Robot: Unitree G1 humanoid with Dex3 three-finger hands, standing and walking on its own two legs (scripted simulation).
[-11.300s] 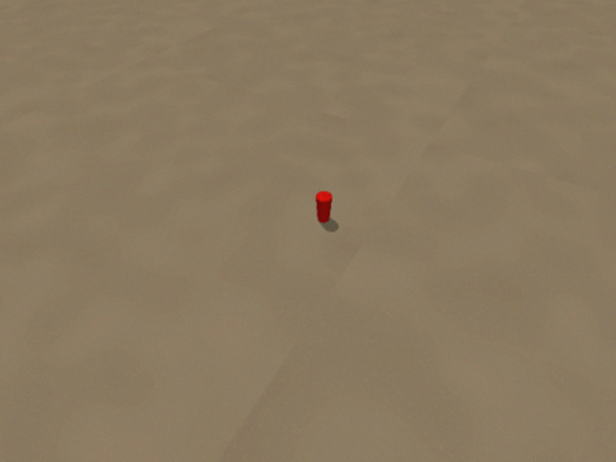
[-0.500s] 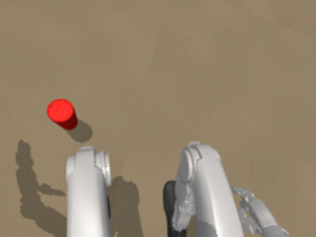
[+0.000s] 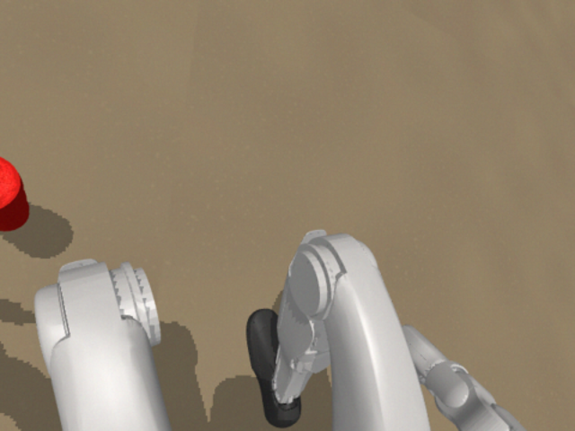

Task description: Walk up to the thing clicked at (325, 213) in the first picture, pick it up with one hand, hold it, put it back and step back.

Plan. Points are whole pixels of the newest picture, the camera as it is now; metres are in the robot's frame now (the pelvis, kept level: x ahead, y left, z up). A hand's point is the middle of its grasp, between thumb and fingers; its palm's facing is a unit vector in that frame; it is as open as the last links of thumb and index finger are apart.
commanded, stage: close in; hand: left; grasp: from the side
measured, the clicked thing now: out of the picture +0.43 +0.30 -0.22
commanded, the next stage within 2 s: rest palm in 0.44 s
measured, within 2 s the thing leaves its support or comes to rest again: leaves its support in 1.66 s
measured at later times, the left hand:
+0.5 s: hand out of the picture +0.39 +0.30 -0.17, palm faces +0.33 -0.94 +0.03, open 17.5 cm
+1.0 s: hand out of the picture +0.41 +0.29 -0.19, palm faces +0.37 -0.93 -0.01, open 13.1 cm
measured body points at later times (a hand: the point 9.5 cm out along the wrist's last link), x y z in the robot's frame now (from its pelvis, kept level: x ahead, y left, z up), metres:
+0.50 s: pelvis -0.01 +0.00 -0.01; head +0.19 +0.18 +0.34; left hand +0.37 +0.35 -0.17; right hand +0.17 -0.24 -0.04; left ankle +0.08 +0.13 -0.26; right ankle +0.13 -0.12 -0.26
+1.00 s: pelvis -0.01 +0.01 -0.01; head +0.21 +0.19 +0.32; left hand +0.39 +0.34 -0.18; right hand +0.15 -0.24 -0.04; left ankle +0.08 +0.13 -0.26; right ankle +0.13 -0.12 -0.26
